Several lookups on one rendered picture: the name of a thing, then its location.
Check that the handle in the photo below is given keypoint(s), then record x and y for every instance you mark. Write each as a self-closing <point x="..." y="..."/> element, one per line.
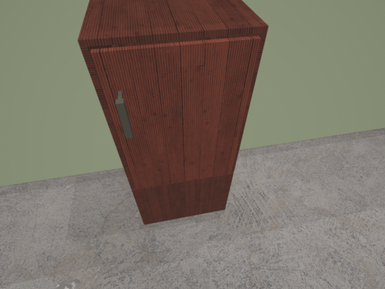
<point x="123" y="115"/>

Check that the cupboard door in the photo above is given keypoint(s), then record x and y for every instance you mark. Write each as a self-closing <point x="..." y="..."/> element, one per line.
<point x="185" y="101"/>

